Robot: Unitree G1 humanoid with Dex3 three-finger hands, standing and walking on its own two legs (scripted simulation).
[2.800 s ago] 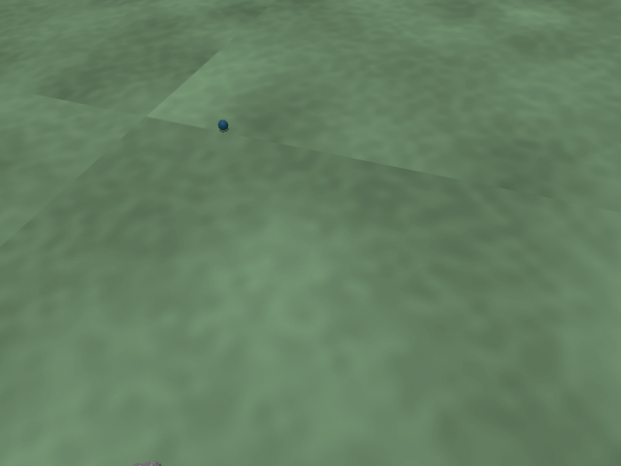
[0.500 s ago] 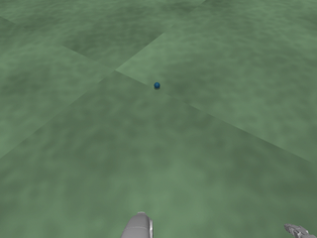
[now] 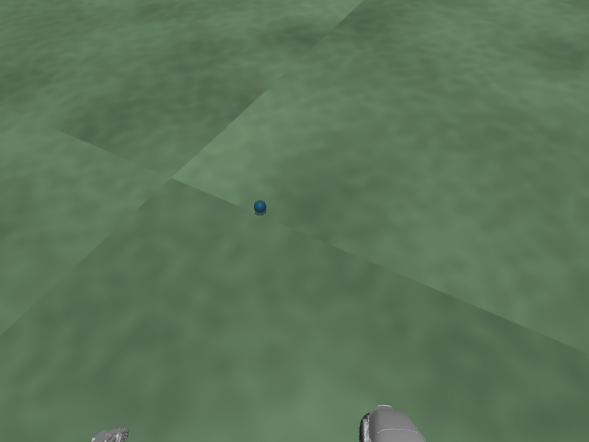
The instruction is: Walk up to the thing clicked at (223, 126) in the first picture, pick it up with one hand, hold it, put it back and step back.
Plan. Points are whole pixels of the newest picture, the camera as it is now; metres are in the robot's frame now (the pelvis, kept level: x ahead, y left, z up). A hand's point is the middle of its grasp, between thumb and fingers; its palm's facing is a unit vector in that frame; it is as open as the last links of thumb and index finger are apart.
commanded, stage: walk up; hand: left
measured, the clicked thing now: (260, 206) +1.14 +0.23 -0.74
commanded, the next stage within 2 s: none
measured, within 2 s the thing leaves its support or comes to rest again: neither
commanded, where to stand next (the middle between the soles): +0.78 -0.02 m, yaw +1 degrees
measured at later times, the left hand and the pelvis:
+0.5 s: hand (157, 375) +0.24 +0.28 -0.16, palm faces +0.00 -0.94 -0.35, open 7.4 cm; pelvis +0.22 +0.00 -0.01, yaw +1 degrees
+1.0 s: hand (203, 238) +0.51 +0.23 -0.12, palm faces -0.03 -0.91 -0.41, open 7.4 cm; pelvis +0.41 -0.04 -0.01, yaw +0 degrees
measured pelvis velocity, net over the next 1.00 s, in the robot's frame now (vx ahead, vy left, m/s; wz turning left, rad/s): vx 0.41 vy -0.04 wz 0.00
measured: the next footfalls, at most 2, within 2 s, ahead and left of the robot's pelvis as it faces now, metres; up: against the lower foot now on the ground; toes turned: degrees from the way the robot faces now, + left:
right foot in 0.04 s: +0.18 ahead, -0.15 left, +0.00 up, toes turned -5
left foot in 0.46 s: +0.36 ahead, +0.12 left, +0.00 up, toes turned +7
